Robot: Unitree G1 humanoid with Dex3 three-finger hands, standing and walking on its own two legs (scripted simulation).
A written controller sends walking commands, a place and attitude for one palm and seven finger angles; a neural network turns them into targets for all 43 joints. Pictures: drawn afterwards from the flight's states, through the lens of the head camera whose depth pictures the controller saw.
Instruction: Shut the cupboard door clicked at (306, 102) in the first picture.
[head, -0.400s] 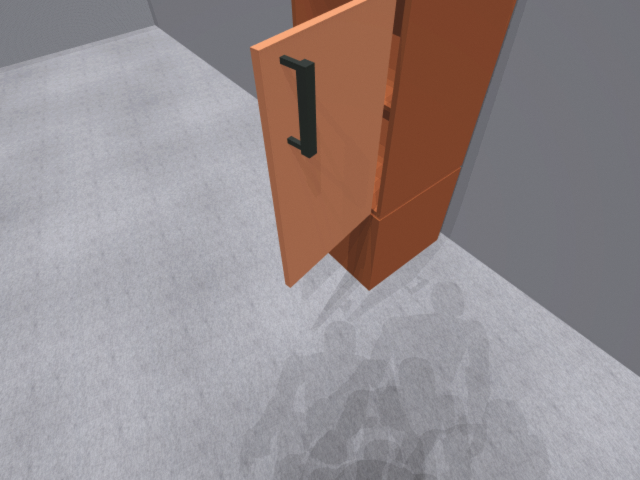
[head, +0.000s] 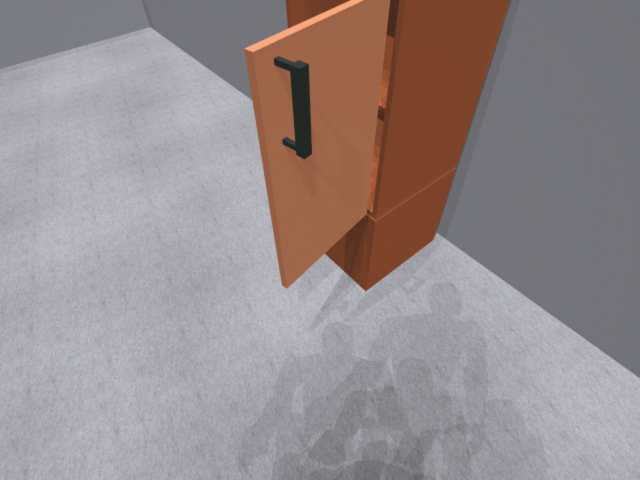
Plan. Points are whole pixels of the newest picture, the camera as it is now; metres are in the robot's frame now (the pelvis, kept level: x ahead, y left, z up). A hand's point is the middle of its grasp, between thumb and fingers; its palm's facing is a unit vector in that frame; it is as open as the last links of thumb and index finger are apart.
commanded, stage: look at it before walking up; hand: left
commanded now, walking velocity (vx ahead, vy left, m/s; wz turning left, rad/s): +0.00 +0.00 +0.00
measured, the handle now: (293, 109) +0.62 +0.08 +0.14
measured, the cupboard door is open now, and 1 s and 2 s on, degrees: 100 100 100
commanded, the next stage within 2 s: walk around to get in front in 0.44 s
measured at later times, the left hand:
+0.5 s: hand out of the picture +0.01 +0.19 -0.17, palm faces +0.04 -0.97 -0.23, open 7.4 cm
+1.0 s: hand out of the picture +0.06 +0.21 -0.18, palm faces -0.11 -0.97 -0.23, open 7.4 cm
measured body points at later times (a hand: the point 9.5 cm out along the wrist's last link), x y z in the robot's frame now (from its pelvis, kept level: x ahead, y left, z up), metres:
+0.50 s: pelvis +0.00 +0.00 +0.00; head +0.02 -0.01 +0.45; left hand +0.01 +0.24 -0.15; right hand +0.01 -0.23 -0.16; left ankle +0.01 +0.14 -0.74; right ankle -0.05 -0.07 -0.74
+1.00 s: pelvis -0.02 +0.02 -0.01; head +0.03 +0.00 +0.44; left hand +0.07 +0.26 -0.16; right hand -0.02 -0.23 -0.17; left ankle +0.01 +0.14 -0.74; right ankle -0.07 -0.07 -0.70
